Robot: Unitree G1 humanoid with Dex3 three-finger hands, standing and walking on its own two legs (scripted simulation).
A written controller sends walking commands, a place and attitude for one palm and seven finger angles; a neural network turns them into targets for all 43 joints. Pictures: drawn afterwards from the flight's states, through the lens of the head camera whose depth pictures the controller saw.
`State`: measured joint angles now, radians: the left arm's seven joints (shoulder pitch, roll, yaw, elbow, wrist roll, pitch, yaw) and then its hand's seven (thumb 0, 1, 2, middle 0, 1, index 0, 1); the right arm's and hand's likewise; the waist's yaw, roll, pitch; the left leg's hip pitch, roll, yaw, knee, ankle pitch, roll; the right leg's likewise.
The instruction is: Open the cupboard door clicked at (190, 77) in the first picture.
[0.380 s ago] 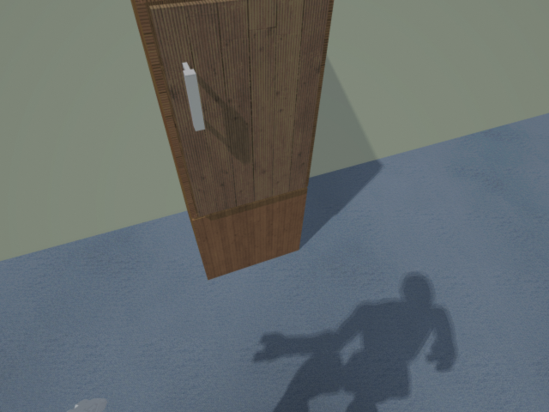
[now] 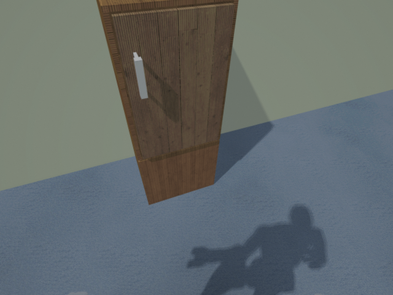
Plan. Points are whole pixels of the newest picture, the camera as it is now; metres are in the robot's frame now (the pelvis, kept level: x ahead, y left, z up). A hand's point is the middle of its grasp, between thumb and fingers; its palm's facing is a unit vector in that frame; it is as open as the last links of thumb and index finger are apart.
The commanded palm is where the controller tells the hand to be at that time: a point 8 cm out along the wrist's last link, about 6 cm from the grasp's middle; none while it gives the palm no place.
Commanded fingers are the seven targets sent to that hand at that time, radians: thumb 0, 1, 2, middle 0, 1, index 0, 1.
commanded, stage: stand and wait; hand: left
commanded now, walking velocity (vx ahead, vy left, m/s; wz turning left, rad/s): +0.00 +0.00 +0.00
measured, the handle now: (139, 75) +0.71 +0.23 +0.08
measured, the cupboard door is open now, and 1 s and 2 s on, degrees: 0 0 0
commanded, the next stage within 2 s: look at it before walking up in 0.50 s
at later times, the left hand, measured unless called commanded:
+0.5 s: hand out of the picture +0.06 +0.23 -0.15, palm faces -0.03 -0.94 -0.34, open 7.4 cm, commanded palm none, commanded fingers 0.00 0.90 0.90 -0.20 -0.30 -0.20 -0.30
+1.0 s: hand out of the picture +0.07 +0.22 -0.15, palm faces -0.03 -0.94 -0.34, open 7.4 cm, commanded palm none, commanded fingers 0.00 0.90 0.90 -0.20 -0.30 -0.20 -0.30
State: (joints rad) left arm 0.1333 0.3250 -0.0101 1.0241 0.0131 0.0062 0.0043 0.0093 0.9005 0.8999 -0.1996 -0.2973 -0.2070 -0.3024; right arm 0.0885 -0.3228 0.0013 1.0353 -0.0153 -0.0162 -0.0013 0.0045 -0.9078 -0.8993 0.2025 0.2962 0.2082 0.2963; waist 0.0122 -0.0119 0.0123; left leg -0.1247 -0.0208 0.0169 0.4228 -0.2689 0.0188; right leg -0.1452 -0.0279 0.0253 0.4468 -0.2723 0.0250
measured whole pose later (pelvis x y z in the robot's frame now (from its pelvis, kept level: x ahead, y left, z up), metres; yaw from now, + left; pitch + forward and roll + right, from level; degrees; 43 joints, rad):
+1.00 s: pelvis -0.01 -0.02 +0.00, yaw +0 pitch -1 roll +0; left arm 0.13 0.33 0.00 1.09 0.01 -0.01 0.00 0.01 0.90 0.90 -0.20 -0.30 -0.21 -0.30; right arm 0.12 -0.34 0.00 1.12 -0.01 -0.02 0.00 0.00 -0.91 -0.90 0.20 0.30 0.21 0.30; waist 0.00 0.00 0.03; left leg -0.11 0.01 0.01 0.35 -0.21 -0.01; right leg -0.14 0.00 0.02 0.39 -0.22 0.00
